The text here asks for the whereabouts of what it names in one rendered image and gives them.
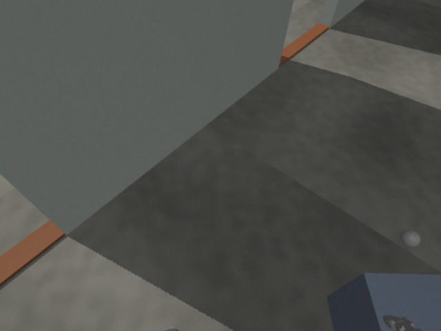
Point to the right robot hand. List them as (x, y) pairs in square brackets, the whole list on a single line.
[(399, 324)]

